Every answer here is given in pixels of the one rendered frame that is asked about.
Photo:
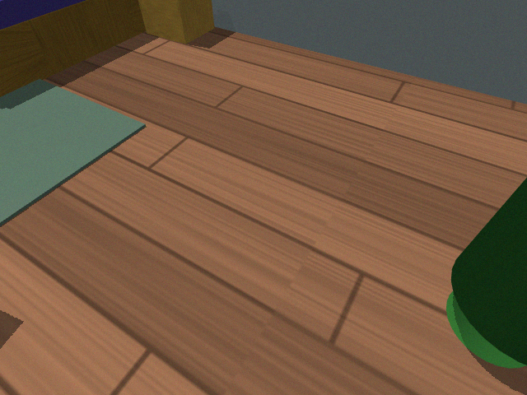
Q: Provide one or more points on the potted plant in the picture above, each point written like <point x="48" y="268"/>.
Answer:
<point x="487" y="308"/>

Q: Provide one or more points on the bed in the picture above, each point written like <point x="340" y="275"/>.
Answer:
<point x="39" y="38"/>

